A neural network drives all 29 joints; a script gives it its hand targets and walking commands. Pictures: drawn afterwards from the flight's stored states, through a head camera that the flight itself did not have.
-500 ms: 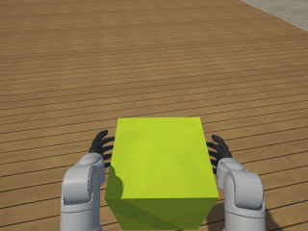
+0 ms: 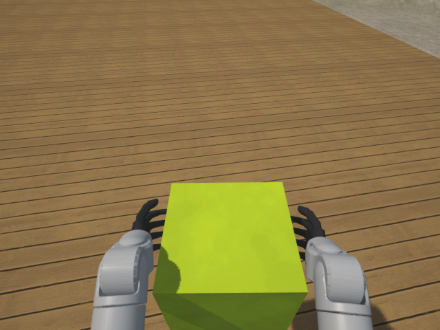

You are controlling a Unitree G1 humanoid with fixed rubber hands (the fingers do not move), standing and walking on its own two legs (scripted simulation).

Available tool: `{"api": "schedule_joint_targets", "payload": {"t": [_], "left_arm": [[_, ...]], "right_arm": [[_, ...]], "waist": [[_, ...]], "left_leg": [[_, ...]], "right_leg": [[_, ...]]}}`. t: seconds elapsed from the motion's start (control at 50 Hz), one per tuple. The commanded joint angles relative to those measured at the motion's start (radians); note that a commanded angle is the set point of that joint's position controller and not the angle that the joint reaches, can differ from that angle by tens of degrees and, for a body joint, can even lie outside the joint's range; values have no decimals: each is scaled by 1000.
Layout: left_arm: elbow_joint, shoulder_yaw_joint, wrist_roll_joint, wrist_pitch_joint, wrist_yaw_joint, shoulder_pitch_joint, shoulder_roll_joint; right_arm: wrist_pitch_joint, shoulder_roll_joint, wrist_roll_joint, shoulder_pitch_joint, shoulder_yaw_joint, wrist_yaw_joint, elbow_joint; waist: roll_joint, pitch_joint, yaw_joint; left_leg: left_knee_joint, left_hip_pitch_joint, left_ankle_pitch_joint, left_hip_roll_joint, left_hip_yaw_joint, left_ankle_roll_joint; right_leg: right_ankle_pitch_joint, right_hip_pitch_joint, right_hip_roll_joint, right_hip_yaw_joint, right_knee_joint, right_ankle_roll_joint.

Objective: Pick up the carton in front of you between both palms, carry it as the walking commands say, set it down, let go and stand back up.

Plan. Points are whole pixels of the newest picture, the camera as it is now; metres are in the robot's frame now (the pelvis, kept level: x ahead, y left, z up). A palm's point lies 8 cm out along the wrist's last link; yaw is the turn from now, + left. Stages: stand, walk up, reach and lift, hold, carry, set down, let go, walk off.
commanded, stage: carry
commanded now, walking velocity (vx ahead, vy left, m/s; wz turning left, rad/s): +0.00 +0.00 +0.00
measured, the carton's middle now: (227, 263) +0.26 +0.00 -0.01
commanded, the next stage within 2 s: hold in 1.08 s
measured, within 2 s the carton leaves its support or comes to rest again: neither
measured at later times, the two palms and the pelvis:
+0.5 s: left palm (151, 243) +0.27 +0.14 +0.04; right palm (312, 250) +0.27 -0.16 +0.03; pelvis -0.02 -0.01 +0.00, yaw +0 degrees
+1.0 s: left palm (155, 245) +0.27 +0.13 +0.04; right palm (318, 252) +0.26 -0.17 +0.03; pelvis -0.02 -0.02 +0.00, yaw +0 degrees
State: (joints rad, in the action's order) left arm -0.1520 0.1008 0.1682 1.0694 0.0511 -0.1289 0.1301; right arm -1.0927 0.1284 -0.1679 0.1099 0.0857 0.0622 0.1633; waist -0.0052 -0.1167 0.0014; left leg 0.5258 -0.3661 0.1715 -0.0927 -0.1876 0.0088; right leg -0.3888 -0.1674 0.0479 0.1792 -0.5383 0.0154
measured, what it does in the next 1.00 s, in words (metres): stands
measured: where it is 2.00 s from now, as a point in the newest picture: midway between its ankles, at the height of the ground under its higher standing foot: outside the picture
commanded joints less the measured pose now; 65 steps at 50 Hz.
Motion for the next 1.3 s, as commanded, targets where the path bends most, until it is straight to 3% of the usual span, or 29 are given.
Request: {"api": "schedule_joint_targets", "payload": {"t": [0.0, 0.28, 0.4, 0.54, 1.06, 1.08, 1.1, 1.12, 1.18, 1.2, 1.28], "left_arm": [[-12, -653, -334, -55, -243, -415, 895], [271, -442, -154, -339, -245, -475, 868], [356, -416, -130, -428, -260, -520, 930], [281, -502, -181, -383, -261, -470, 951], [271, -487, -178, -363, -260, -470, 924], [240, -464, -161, -369, -263, -373, 931], [186, -466, -166, -387, -267, -418, 879], [192, -488, -171, -391, -269, -432, 883], [222, -502, -178, -410, -280, -467, 882], [233, -498, -176, -416, -283, -479, 886], [293, -461, -149, -414, -281, -464, 924]], "right_arm": [[81, 868, 343, 484, -647, -249, 55], [372, 836, 171, 554, -438, -257, -226], [463, 903, 154, 611, -420, -273, -309], [416, 922, 200, 559, -500, -272, -229], [395, 897, 195, 557, -493, -266, -217], [411, 907, 173, 475, -450, -267, -280], [445, 888, 148, 457, -425, -255, -261], [456, 874, 130, 457, -427, -246, -259], [476, 872, 120, 485, -408, -232, -287], [478, 888, 122, 508, -414, -236, -297], [466, 926, 166, 587, -469, -270, -297]], "waist": [[2, -154, 1], [6, -162, -3], [9, -199, -2], [6, -227, 3], [-7, -189, 3], [-139, -43, 12], [-124, -90, -18], [-63, -127, -18], [-49, -128, -34], [-62, -114, -27], [-55, -117, 25]], "left_leg": [[-50, 166, -156, -79, 98, 7], [-62, 158, -133, -82, 99, 0], [-51, 166, -169, -79, 97, 1], [-28, 172, -238, -81, 93, 2], [-32, 154, -189, -75, 77, -9], [-34, 471, -291, 206, 229, 24], [-56, 464, -358, 192, 266, 20], [-88, 389, -379, 193, 259, 9], [-121, 346, -297, 209, 248, -7], [-130, 354, -254, 211, 247, -6], [-147, 344, -199, 229, 236, -8]], "right_leg": [[180, -84, 114, -97, 130, 11], [151, -102, 110, -102, 131, 18], [195, -76, 108, -97, 107, 21], [292, -52, 109, -94, 75, 17], [304, -68, 118, -96, 93, 19], [597, -168, -41, -337, 210, 8], [677, -66, -37, -363, 204, 14], [755, 66, -60, -346, 183, 4], [651, 151, -79, -314, 206, -16], [563, 129, -83, -310, 220, -21], [480, 128, -100, -291, 227, -45]]}}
